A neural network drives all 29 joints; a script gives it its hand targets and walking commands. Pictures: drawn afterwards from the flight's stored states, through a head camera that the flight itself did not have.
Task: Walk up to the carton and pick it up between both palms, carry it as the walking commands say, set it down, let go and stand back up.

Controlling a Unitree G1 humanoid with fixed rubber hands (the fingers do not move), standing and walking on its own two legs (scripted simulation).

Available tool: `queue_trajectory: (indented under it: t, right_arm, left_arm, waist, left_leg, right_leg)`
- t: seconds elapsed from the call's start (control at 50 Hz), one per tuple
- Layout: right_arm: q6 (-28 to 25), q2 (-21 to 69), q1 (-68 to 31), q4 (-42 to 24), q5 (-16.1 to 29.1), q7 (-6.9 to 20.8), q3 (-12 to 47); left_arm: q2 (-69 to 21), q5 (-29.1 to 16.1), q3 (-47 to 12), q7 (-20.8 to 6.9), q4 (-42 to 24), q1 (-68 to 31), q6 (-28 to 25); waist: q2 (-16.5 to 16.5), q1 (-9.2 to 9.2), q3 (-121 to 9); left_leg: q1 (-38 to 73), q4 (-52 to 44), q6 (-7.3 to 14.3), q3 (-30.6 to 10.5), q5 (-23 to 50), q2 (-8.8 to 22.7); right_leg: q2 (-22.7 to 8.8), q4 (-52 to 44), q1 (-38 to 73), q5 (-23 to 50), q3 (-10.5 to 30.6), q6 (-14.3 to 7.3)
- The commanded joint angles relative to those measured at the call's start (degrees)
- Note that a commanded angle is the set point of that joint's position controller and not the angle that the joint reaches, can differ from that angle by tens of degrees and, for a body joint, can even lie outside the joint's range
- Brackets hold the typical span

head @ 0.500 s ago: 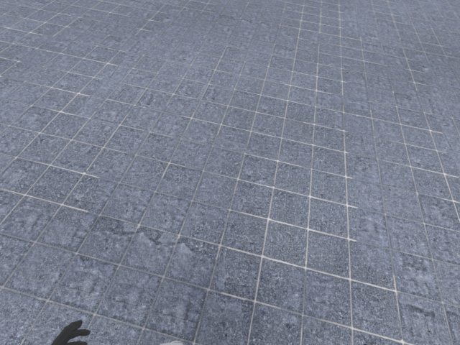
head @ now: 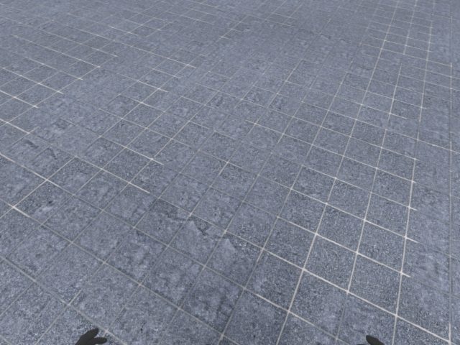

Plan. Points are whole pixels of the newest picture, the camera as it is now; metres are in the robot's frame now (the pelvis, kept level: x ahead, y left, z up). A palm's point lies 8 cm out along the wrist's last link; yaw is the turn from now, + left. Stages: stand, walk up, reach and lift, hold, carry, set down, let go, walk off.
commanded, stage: walk up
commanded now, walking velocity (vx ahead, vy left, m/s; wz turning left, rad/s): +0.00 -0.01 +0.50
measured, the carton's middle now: out of the picture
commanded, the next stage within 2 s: none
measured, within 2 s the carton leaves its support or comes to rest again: neither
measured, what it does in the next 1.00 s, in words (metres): steps on the spot, turning left: right foot, then left foot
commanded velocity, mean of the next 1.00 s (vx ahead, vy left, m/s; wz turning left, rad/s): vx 0.00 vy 0.00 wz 0.51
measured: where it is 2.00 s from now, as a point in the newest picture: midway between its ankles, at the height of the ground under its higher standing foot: outside the picture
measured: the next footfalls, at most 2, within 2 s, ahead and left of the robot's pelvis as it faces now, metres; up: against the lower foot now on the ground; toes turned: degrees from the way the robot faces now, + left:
right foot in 0.02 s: +0.01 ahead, -0.11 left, +0.00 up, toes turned -2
left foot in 0.40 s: -0.01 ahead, +0.17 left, +0.00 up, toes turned +21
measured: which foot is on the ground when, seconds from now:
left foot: down 0.00-0.02, up 0.04-0.38, down 0.40-0.74, up 0.76-1.00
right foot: up 0.00-0.00, down 0.02-0.40, up 0.42-0.72, down 0.74-1.00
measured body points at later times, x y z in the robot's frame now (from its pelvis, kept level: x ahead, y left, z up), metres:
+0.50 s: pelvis -0.02 +0.03 -0.01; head +0.03 +0.07 +0.44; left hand -0.03 +0.31 -0.15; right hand +0.18 -0.19 -0.13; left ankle -0.04 +0.15 -0.74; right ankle -0.02 -0.11 -0.69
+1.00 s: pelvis -0.03 +0.01 +0.01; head +0.00 +0.02 +0.45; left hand -0.09 +0.29 -0.11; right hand +0.21 -0.16 -0.12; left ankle -0.11 +0.11 -0.66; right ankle +0.05 -0.07 -0.74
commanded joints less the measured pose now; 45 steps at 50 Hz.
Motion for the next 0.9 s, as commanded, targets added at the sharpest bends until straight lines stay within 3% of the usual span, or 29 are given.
queue_trajectory:
  t: [0.0, 0.02, 0.06, 0.08, 0.14, 0.22, 0.26, 0.3, 0.32, 0.34, 0.36, 0.38, 0.4, 0.42, 0.44, 0.48, 0.54, 0.62, 0.64, 0.66, 0.68, 0.7, 0.72, 0.74, 0.76, 0.8, 0.88]
  right_arm:
    - [-1.5, -4.1, -3.3, -6.4, -0.7, 0.1, -1.1]
    - [-1.2, -4.9, -0.7, -5.6, -1.0, 0.6, -1.4]
    - [-1.0, -6.0, 0.7, -3.0, -0.8, 1.6, -2.3]
    - [-1.0, -5.7, 0.7, -2.4, -0.5, 2.0, -2.1]
    - [-0.9, -3.9, -0.8, -2.9, -0.4, 2.0, -1.5]
    - [-1.1, -3.2, -5.8, -4.1, 0.0, 2.0, -0.3]
    - [-1.4, -3.2, -6.0, -4.2, 0.2, 1.9, 0.0]
    - [-2.0, -2.7, -2.9, -2.7, 0.3, 1.5, 0.2]
    - [-2.4, -3.0, -0.7, -1.6, 0.2, 1.1, -0.1]
    - [-2.8, -5.1, 2.0, -0.2, -0.4, 0.8, -0.8]
    - [-3.4, -10.3, 4.9, 0.1, -0.8, 0.7, -2.4]
    - [-3.6, -15.2, 7.2, 0.7, -0.9, 0.4, -3.7]
    - [-3.5, -14.7, 9.5, 1.6, -0.4, -0.1, -4.2]
    - [-2.9, -12.0, 6.9, 1.7, 0.1, -0.5, -3.3]
    - [-2.5, -10.5, 3.3, 0.3, -0.1, -0.7, -2.8]
    - [-2.4, -9.5, -1.6, -0.9, -0.9, -1.2, -2.3]
    - [-2.0, -9.2, -0.3, -0.3, -0.9, -1.2, -2.3]
    - [-1.2, -9.3, -1.6, -0.3, -1.0, -0.8, -2.5]
    - [-1.0, -9.3, -2.7, -0.4, -1.0, -0.7, -2.4]
    - [-0.9, -9.3, -4.3, -0.9, -0.9, -0.6, -2.4]
    - [-1.2, -6.8, -3.9, -1.2, -0.8, -0.5, -1.6]
    - [-1.5, -2.2, -2.7, -2.5, -0.5, -0.5, -0.3]
    - [-1.0, -2.6, -2.6, -2.9, -0.5, -0.9, -0.4]
    - [-0.5, -4.4, -1.7, -2.0, -0.6, -0.7, -1.1]
    - [-0.3, -5.2, -1.4, -1.1, -0.6, 0.1, -1.3]
    - [0.2, -5.4, 0.8, 0.4, -0.1, 1.1, -1.7]
    - [-0.5, -4.1, 0.7, 0.3, -0.4, 1.4, -1.2]
  left_arm:
    - [13.5, -0.3, 3.3, 0.6, -1.8, 2.0, 0.1]
    - [11.6, -0.2, 2.8, 0.5, -3.5, -1.3, -0.3]
    - [8.0, 0.5, 2.1, 0.8, -3.3, -4.0, -1.9]
    - [6.9, 0.9, 1.8, 0.8, -2.5, -3.1, -2.5]
    - [6.7, 0.9, 2.7, 0.4, -1.1, 0.9, -2.7]
    - [8.6, 1.1, 3.7, -0.3, -0.1, 5.8, -2.7]
    - [9.9, 1.1, 4.2, -0.5, 0.2, 7.0, -2.7]
    - [10.3, 0.5, 4.3, -0.8, 0.3, 7.2, -2.5]
    - [10.4, 0.1, 4.2, -0.9, 0.2, 6.9, -2.4]
    - [8.6, 0.0, 3.8, -0.8, -0.5, 7.8, -2.3]
    - [5.6, 0.5, 3.0, -0.8, -1.7, 8.2, -2.4]
    - [2.1, 1.0, 1.7, -0.9, -4.4, 5.5, -2.5]
    - [2.3, -0.1, 2.3, -0.8, -5.2, 2.3, -1.8]
    - [3.8, -0.5, 2.3, -0.9, -5.5, 0.5, -1.4]
    - [4.6, -0.1, 2.0, -1.0, -4.5, 0.1, -1.3]
    - [4.6, 0.3, 2.1, -1.2, -3.3, 0.5, -1.2]
    - [4.1, 0.2, 2.4, -1.0, -4.3, -0.6, -0.9]
    - [3.2, -0.5, 2.5, -0.6, -4.1, 1.2, -0.8]
    - [3.1, -0.6, 2.5, -0.5, -3.7, 3.0, -0.9]
    - [3.8, -0.7, 2.8, -0.3, -2.7, 6.5, -1.1]
    - [6.3, -0.2, 3.7, 0.0, -1.8, 10.6, -1.7]
    - [12.0, 0.9, 4.9, 0.4, -1.8, 13.4, -2.0]
    - [13.9, 0.3, 4.8, 0.4, -3.1, 9.0, -1.4]
    - [11.7, -0.1, 3.9, 0.1, -4.1, 4.3, -1.3]
    - [10.3, 0.1, 3.5, -0.1, -5.2, 1.0, -1.5]
    - [8.1, 0.9, 3.0, 0.4, -5.4, -2.1, -2.1]
    - [6.7, 0.5, 3.4, 0.5, -5.2, -0.1, -3.0]
  waist:
    - [-13.8, 2.05, 2.5]
    - [-8.5, -0.27, 2.4]
    - [-6.4, -1.66, 1.4]
    - [-6.3, -1.55, -0.1]
    - [-8.3, 0.52, -1.0]
    - [-12.9, 3.33, -0.8]
    - [-14.8, 3.11, -2.6]
    - [-13.2, 1.17, -5.1]
    - [-12.1, -0.11, -6.4]
    - [-6.7, -0.84, -9.3]
    - [6.2, -2.29, -11.0]
    - [19.5, -3.16, -11.0]
    - [15.5, -3.72, -9.9]
    - [14.4, -4.5, -8.0]
    - [12.2, -3.6, -7.2]
    - [12.1, -1.91, -6.0]
    - [10.3, -2.28, -6.6]
    - [9.2, -1.29, -4.2]
    - [8.4, 0.25, -3.8]
    - [6.9, 2.89, -4.1]
    - [0.8, 5.54, -6.0]
    - [-16.4, 6.38, -6.8]
    - [-18.3, 4.75, -4.3]
    - [-11.4, 2.27, -1.0]
    - [-9.6, 0.81, 0.0]
    - [-12.8, -0.7, 1.0]
    - [-7.3, -0.04, -1.3]
  left_leg:
    - [-21.0, 30.4, -4.9, 3.0, -26.2, 4.6]
    - [-19.2, 35.7, -5.1, 3.5, -21.8, 4.8]
    - [-12.2, 40.3, -5.8, 4.7, -13.4, 6.0]
    - [-10.2, 40.8, -6.0, 5.2, -13.1, 6.2]
    - [-13.2, 34.7, -6.5, 6.9, -14.6, 7.7]
    - [-10.2, 21.8, -6.2, 9.8, -19.0, 8.5]
    - [-5.9, 17.1, -6.0, 12.1, -20.6, 8.1]
    - [-0.1, 9.0, -5.7, 15.5, -14.7, 6.6]
    - [4.1, 4.4, -5.1, 16.4, -9.4, 5.7]
    - [11.7, 3.6, -3.4, 13.3, 2.7, 7.4]
    - [23.5, 5.8, 0.4, 1.2, 24.9, 17.3]
    - [29.0, 5.2, 5.9, -15.2, 45.1, 29.4]
    - [23.2, 3.4, 9.2, -13.5, 45.5, 31.4]
    - [20.0, 3.0, 9.6, -9.3, 34.1, 27.8]
    - [17.1, 2.6, 6.8, -6.5, 22.4, 23.2]
    - [12.8, 0.5, 4.0, -2.0, 15.1, 18.3]
    - [12.3, 0.6, 5.1, -3.4, 13.0, 18.3]
    - [2.9, -0.5, 5.1, -5.0, 1.6, 16.7]
    - [0.1, 0.8, 4.5, -4.2, -1.0, 15.8]
    - [-4.5, 3.1, 3.0, -3.4, -5.4, 14.1]
    - [-10.7, 9.6, 0.7, -0.6, -12.1, 10.2]
    - [-18.2, 23.9, -2.5, 7.1, -29.3, 2.6]
    - [-17.2, 35.5, -4.6, 6.8, -33.5, 6.0]
    - [-15.6, 40.3, -4.6, 4.1, -29.2, 7.2]
    - [-13.7, 44.0, -5.0, 4.4, -24.5, 7.1]
    - [-8.6, 48.2, -5.8, 5.7, -19.7, 7.2]
    - [-12.6, 44.0, -6.8, 6.8, -16.5, 7.6]
  right_leg:
    - [-26.8, -23.4, 3.0, -5.8, 21.7, -9.9]
    - [-24.4, -23.0, 1.0, -2.5, 16.5, -9.6]
    - [-17.8, -20.3, -2.2, 7.1, 8.0, -7.3]
    - [-15.7, -18.0, -1.4, 14.1, 5.2, -6.5]
    - [-15.7, -15.8, 6.1, 21.7, 1.0, -6.4]
    - [-18.0, -11.7, 9.8, 28.6, -0.5, -8.2]
    - [-18.9, -7.9, 10.8, 36.7, -2.4, -8.1]
    - [-17.6, -2.7, 11.6, 41.0, -6.6, -6.3]
    - [-16.0, 1.0, 10.6, 39.7, -8.8, -4.8]
    - [-12.9, 9.3, 6.7, 33.2, -12.1, -2.6]
    - [-9.1, 20.1, -8.4, 10.5, -12.1, 0.0]
    - [-3.9, 28.1, -23.0, -20.3, -7.9, 1.7]
    - [-5.9, 33.1, -21.7, -19.7, -2.1, 2.1]
    - [-7.3, 31.0, -20.2, -16.4, -1.3, 2.3]
    - [-7.5, 30.5, -19.0, -12.5, -0.1, 2.1]
    - [-6.6, 26.1, -16.0, -6.7, -1.7, 1.6]
    - [-4.4, 21.5, -14.0, -5.8, -3.0, 1.5]
    - [-2.1, 10.1, -4.3, -2.5, -4.0, 1.4]
    - [-1.5, 4.4, -0.3, 0.8, -4.5, 1.1]
    - [-1.9, -2.8, 6.1, 5.3, -5.1, 0.3]
    - [-6.7, -9.3, 14.3, 7.9, -0.5, -1.3]
    - [-22.8, -19.0, 15.4, 3.2, 16.4, -4.8]
    - [-30.1, -22.2, 6.2, -1.5, 21.0, -7.8]
    - [-25.8, -22.6, 0.8, -5.7, 15.7, -6.6]
    - [-23.1, -23.4, -3.3, -7.0, 12.8, -6.3]
    - [-18.8, -21.7, -10.0, -6.0, 7.4, -6.7]
    - [-18.6, -19.9, -0.1, 2.5, 0.6, -7.6]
